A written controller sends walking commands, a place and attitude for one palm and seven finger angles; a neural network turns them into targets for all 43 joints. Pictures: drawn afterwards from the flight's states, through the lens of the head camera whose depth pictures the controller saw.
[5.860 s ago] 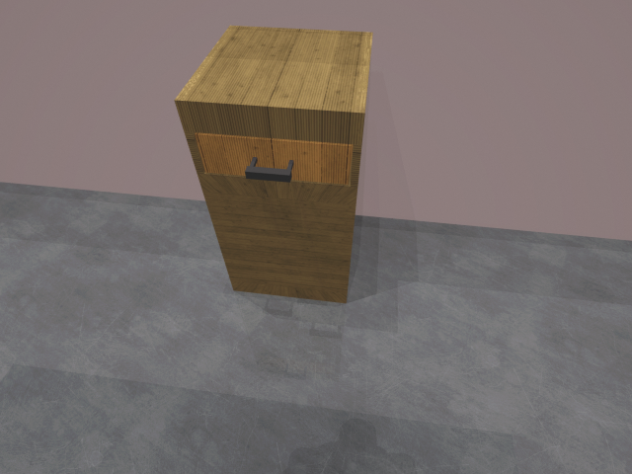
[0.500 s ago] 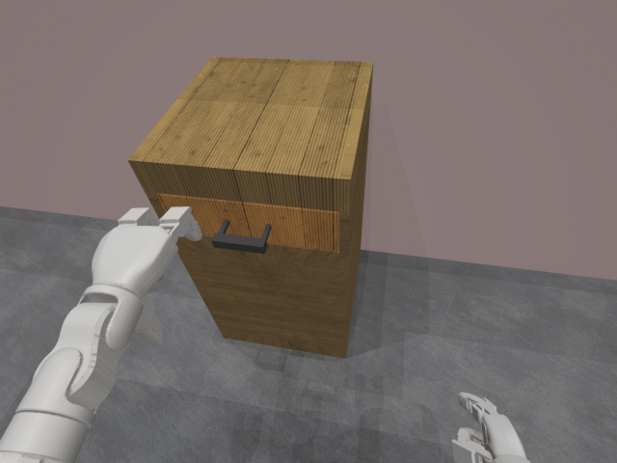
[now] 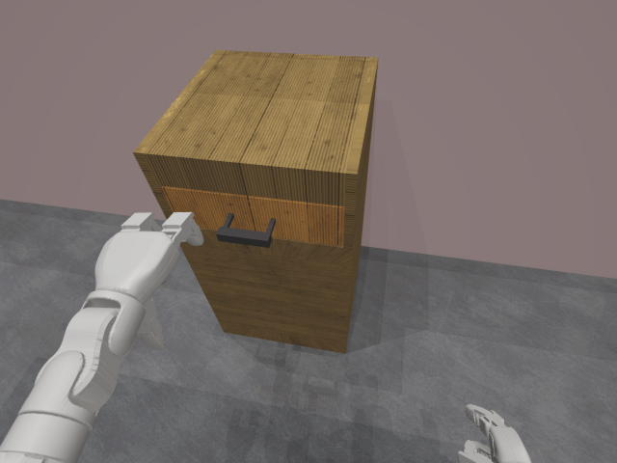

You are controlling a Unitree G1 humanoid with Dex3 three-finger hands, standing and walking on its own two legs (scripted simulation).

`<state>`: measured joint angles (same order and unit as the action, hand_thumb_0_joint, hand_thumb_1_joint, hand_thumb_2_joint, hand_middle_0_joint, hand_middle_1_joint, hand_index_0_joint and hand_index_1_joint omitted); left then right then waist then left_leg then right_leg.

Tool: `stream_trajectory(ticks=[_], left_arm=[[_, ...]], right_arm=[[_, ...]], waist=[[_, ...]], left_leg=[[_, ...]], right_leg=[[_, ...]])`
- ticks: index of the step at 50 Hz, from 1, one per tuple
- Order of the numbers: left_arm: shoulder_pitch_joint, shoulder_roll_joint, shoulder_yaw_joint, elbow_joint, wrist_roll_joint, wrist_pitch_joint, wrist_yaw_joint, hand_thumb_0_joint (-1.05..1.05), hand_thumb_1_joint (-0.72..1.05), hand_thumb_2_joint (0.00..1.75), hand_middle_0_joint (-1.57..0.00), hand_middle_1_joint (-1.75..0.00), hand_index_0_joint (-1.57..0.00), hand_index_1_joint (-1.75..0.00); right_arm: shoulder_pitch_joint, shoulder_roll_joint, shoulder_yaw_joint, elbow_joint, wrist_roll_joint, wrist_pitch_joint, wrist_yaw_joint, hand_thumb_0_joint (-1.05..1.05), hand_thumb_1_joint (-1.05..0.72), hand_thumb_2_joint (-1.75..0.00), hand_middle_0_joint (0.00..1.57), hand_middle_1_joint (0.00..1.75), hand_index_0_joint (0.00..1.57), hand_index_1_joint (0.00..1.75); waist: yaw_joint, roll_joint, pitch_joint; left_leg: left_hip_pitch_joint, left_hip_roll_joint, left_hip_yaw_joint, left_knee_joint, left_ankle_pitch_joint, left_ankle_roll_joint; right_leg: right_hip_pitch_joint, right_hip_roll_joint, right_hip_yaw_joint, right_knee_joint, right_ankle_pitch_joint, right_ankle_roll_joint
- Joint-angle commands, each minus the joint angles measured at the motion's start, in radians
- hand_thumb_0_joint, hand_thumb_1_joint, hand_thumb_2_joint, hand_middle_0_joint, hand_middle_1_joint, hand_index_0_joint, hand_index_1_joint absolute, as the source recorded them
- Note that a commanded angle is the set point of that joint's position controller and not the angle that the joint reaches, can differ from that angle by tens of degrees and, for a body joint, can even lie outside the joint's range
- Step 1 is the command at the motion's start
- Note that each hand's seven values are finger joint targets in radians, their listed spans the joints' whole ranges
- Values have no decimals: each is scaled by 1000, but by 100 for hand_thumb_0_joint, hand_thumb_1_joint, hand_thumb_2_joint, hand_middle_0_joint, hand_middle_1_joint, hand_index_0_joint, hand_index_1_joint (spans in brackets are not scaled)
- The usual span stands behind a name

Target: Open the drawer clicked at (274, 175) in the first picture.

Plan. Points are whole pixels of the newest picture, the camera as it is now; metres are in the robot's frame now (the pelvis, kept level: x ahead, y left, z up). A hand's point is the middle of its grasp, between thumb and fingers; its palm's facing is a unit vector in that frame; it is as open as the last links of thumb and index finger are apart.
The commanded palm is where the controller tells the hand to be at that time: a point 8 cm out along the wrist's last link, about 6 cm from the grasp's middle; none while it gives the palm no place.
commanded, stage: move the hooked fingers above the handle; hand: left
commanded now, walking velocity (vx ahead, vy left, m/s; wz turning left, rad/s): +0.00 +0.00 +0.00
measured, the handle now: (247, 228) +0.56 +0.21 -0.11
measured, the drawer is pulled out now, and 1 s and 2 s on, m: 0.00 0.00 0.00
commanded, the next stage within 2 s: none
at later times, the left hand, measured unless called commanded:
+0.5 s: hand (206, 252) +0.40 +0.22 +0.02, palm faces -0.06 -0.06 -1.00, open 13.8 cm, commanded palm +0.38 +0.23 +0.08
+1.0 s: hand (220, 243) +0.45 +0.22 -0.03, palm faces -0.07 -0.03 -1.00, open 13.8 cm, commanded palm +0.44 +0.22 +0.03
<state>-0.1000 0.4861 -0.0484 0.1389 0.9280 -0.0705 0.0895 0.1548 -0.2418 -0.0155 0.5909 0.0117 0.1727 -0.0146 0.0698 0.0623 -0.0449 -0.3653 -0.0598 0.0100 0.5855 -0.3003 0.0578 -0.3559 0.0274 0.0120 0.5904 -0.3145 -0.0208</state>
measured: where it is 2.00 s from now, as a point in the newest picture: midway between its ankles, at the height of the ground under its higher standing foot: outside the picture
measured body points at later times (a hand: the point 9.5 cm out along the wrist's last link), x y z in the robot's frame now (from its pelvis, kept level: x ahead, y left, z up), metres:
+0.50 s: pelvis +0.00 +0.00 -0.02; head +0.06 -0.02 +0.43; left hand +0.40 +0.22 +0.07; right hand +0.09 -0.27 -0.15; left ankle +0.00 +0.08 -0.73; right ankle -0.01 -0.11 -0.73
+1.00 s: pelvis +0.00 +0.00 -0.04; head +0.09 +0.00 +0.40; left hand +0.45 +0.22 +0.03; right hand +0.06 -0.28 -0.16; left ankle +0.00 +0.08 -0.73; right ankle -0.01 -0.11 -0.73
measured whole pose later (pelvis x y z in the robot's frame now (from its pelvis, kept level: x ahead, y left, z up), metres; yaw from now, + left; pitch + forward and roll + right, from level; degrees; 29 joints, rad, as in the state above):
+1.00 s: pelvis +0.00 +0.00 -0.04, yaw -1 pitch +19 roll -1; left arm -0.68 0.48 -0.04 0.97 1.12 -0.17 0.32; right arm 0.29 -0.25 -0.06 0.64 -0.01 0.19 -0.02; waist -0.07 0.04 -0.16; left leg -0.80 -0.03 0.01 0.88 -0.41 0.05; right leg -0.77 0.06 -0.01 0.84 -0.40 -0.03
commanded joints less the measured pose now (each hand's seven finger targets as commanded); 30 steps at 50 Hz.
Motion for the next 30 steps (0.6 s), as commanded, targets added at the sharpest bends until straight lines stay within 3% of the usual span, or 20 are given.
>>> stream_trajectory(ticks=[1,2,4,7,8,10,11,13,14,17,20,22,27,28,30], left_arm=[[-359,191,98,-119,12,-35,32,0,-50,30,-30,-120,-30,-120],[-376,224,127,-95,19,-45,38,0,-50,30,-30,-120,-30,-120],[-455,200,98,-56,29,-65,51,0,-50,30,-30,-120,-30,-120],[-556,195,88,-5,46,-88,79,0,-50,30,-30,-120,-30,-120],[-563,231,121,11,53,-94,92,0,-50,30,-30,-120,-30,-120],[-592,170,68,63,56,-91,106,0,-50,30,-30,-120,-30,-120],[-607,180,77,88,59,-89,113,0,-50,30,-30,-120,-30,-120],[-616,190,85,147,70,-75,125,0,-50,30,-30,-120,-30,-120],[-624,155,53,169,69,-67,128,0,-50,30,-30,-120,-30,-120],[-628,199,93,227,78,-57,135,0,-50,30,-30,-120,-30,-120],[-653,179,75,270,84,-61,140,0,-50,30,-30,-120,-30,-120],[-656,231,125,302,91,-73,150,0,-50,30,-30,-120,-30,-120],[-679,213,123,318,101,-110,183,0,-50,30,-30,-120,-30,-120],[-672,240,149,336,107,-114,194,0,-50,30,-30,-120,-30,-120],[-717,202,113,360,114,-117,212,0,-50,30,-30,-120,-30,-120]], right_arm=[[-61,-114,-43,-134,-7,-42,-16,0,-90,-90,20,30,20,30],[-53,-119,-42,-130,-10,-41,-18,0,-90,-90,20,30,20,30],[-47,-111,-41,-123,-8,-42,-22,0,-90,-90,20,30,20,30],[-17,-114,-53,-112,-12,-46,-25,0,-90,-90,20,30,20,30],[-6,-116,-57,-106,-13,-46,-25,0,-90,-90,20,30,20,30],[7,-112,-60,-102,-11,-42,-22,0,-90,-90,20,30,20,30],[18,-116,-65,-97,-10,-41,-21,0,-90,-90,20,30,20,30],[35,-123,-68,-94,-11,-33,-18,0,-90,-90,20,30,20,30],[42,-121,-68,-99,-9,-30,-16,0,-90,-90,20,30,20,30],[66,-135,-75,-95,-10,-17,-17,0,-90,-90,20,30,20,30],[91,-134,-78,-93,-9,-8,-18,0,-90,-90,20,30,20,30],[105,-140,-82,-87,-12,-2,-22,0,-90,-90,20,30,20,30],[136,-139,-96,-75,-18,0,-19,0,-90,-90,20,30,20,30],[147,-141,-98,-71,-17,2,-20,0,-90,-90,20,30,20,30],[155,-141,-100,-58,-19,4,-17,0,-90,-90,20,30,20,30]], waist=[[-28,-56,-219],[-24,-55,-225],[-40,-43,-223],[-49,-5,-273],[-40,1,-305],[-57,-3,-316],[-55,-7,-325],[-55,-27,-346],[-59,-25,-342],[-53,-46,-385],[-62,-54,-382],[-57,-72,-400],[-68,-41,-438],[-66,-38,-435],[-88,-37,-417]], left_leg=[[118,34,-26,-49,238,-21],[102,31,-31,-46,226,-22],[87,27,-27,-31,203,-20],[95,27,-35,-5,211,-23],[97,28,-36,5,226,-24],[86,27,-37,25,251,-27],[78,29,-36,32,255,-28],[59,28,-34,45,269,-26],[46,27,-34,46,268,-26],[20,25,-29,63,301,-23],[-8,25,-17,72,308,-16],[-27,24,-18,80,327,-14],[-24,28,-12,111,386,-13],[-30,28,-11,115,376,-13],[-41,29,-10,126,359,-12]], right_leg=[[4,7,-1,-66,177,-28],[7,11,-1,-63,164,-30],[-23,8,-1,-54,152,-30],[-67,15,-8,-26,144,-33],[-62,16,-6,-15,153,-36],[-88,18,-12,4,177,-37],[-93,20,-10,10,182,-38],[-91,22,-11,24,199,-37],[-94,21,-14,27,202,-38],[-66,26,-6,40,245,-39],[-63,22,0,45,275,-36],[-45,24,5,54,303,-36],[-70,28,10,77,343,-36],[-76,29,10,81,338,-35],[-114,29,9,85,327,-33]])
